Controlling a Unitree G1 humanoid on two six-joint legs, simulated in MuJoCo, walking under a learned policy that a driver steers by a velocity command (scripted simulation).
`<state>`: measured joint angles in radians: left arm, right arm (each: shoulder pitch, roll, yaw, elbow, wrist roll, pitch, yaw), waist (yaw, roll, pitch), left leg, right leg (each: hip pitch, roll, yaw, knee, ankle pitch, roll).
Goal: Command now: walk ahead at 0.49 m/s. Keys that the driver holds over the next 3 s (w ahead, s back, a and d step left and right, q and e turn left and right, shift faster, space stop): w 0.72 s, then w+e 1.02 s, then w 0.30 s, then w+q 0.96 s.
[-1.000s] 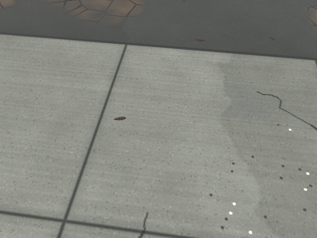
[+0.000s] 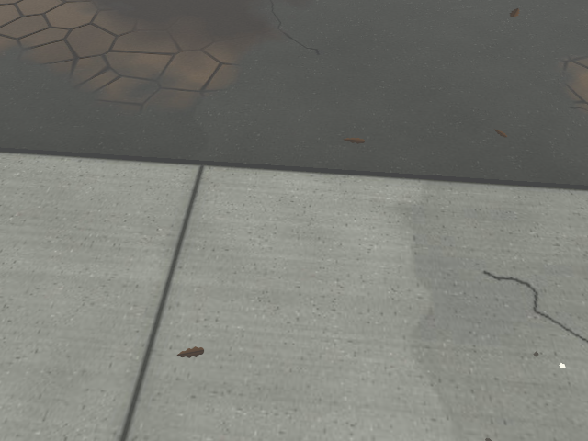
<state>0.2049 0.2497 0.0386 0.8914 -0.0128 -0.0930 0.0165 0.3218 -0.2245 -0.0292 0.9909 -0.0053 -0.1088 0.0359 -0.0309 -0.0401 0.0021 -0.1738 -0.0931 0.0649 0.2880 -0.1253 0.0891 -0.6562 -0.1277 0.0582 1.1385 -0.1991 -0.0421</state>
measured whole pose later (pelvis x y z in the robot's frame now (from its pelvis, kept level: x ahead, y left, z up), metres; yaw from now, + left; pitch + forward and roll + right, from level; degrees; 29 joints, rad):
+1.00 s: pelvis +0.55 -0.02 -0.01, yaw -5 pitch +2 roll +0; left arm 0.34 0.25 0.06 0.96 -0.04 -0.08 0.01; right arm 0.14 -0.24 -0.05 0.88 0.00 -0.12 0.02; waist 0.01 -0.03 0.02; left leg -0.35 0.00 0.09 0.48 -0.16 0.04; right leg -0.40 -0.03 0.06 1.18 -0.38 -0.05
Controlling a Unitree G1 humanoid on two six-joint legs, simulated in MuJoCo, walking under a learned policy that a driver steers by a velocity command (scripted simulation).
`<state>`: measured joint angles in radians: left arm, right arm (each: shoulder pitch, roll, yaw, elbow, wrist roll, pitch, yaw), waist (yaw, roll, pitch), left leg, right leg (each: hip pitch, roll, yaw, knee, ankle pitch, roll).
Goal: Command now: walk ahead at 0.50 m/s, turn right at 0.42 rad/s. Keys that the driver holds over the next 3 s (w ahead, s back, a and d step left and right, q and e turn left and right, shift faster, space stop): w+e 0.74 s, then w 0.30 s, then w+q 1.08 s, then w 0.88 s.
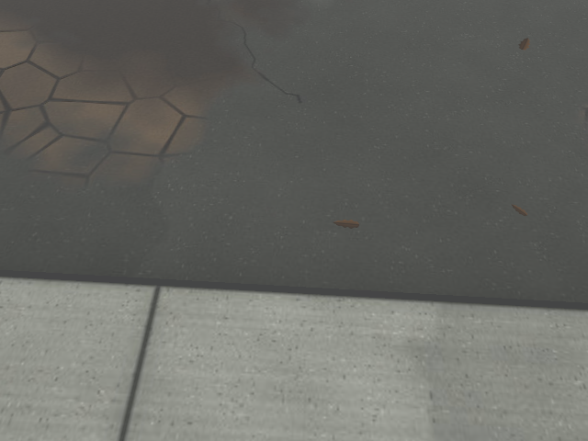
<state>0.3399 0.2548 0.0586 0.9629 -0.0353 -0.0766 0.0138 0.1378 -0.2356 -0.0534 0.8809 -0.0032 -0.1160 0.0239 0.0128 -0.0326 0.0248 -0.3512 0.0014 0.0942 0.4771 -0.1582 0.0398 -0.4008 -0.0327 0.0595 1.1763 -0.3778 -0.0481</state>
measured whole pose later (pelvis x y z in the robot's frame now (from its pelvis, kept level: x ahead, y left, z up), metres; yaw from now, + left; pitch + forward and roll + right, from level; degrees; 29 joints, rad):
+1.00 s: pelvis +0.55 -0.16 -0.01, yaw -30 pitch +2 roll +0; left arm 0.42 0.21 0.06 0.98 0.08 -0.11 -0.08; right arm 0.09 -0.22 0.00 0.85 -0.05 -0.12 0.02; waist 0.05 0.00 -0.02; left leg -0.41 0.00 0.07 0.53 -0.17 0.07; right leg -0.23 0.11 0.19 0.91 -0.48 -0.05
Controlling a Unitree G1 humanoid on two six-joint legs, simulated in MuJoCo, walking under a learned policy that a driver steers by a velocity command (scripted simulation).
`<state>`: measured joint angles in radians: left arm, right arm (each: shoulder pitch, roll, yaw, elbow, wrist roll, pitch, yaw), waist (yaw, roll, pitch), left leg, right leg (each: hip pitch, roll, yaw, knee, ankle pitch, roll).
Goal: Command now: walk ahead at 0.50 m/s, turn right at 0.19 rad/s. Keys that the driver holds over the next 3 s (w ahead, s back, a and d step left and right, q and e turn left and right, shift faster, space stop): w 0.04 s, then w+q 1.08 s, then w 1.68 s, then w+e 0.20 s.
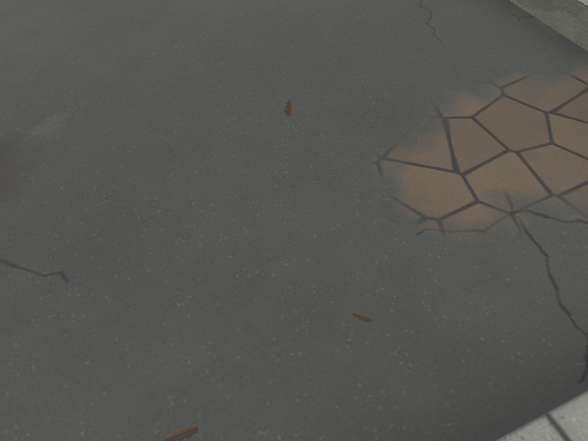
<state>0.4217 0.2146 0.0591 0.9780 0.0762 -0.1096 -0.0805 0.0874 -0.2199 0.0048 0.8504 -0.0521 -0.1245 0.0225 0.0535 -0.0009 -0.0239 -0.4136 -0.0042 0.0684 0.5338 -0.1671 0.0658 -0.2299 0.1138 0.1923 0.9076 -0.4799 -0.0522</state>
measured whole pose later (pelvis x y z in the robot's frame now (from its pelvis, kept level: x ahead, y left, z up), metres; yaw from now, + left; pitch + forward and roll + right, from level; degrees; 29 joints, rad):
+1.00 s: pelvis +0.48 +0.11 -0.19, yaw +28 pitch +3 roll -1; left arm 0.42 0.23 0.05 0.93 -0.04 -0.10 0.02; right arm 0.06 -0.25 -0.06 0.83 0.02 -0.01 0.05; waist 0.09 -0.01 0.05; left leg -0.46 -0.04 0.01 0.60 -0.21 0.07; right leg -0.50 -0.14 0.03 1.89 -0.73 0.06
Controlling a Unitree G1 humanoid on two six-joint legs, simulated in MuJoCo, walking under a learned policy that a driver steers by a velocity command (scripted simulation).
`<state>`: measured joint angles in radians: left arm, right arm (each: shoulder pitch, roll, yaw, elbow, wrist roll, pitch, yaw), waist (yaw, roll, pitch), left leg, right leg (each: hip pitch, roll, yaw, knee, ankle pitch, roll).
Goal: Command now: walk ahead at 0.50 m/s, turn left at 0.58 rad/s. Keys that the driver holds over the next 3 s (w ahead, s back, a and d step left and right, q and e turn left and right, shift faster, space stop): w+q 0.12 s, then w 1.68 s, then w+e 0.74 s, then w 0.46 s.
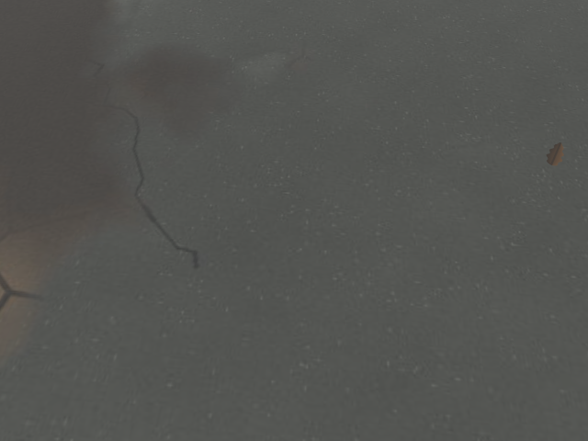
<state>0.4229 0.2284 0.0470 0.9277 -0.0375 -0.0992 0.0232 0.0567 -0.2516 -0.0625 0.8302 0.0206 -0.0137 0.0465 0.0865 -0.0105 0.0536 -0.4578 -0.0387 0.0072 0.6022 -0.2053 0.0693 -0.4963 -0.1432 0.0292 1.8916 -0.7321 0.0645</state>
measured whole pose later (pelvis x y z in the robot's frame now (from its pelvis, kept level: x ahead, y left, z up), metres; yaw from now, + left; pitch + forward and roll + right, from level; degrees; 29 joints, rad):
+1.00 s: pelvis +0.51 +0.06 +0.02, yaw +10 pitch +3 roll +0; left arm 0.19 0.27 0.08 0.88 -0.02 -0.09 0.01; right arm 0.26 -0.22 -0.07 0.88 0.00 -0.08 0.02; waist -0.03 -0.04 -0.01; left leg -0.22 -0.06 0.04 0.32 -0.16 0.07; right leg -0.61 -0.11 0.03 1.07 -0.25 -0.02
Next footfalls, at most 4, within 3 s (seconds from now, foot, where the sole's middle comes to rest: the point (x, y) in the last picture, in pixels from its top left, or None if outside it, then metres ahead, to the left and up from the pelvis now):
0.28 right None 0.34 -0.14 -0.76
0.80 left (259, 378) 0.54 0.14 -0.76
1.32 right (340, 253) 0.90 -0.02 -0.76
1.88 left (245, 170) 1.16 0.26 -0.76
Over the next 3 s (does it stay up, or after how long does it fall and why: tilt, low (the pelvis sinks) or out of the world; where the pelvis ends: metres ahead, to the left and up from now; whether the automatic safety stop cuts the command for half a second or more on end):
stays up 1.65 0.10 0.00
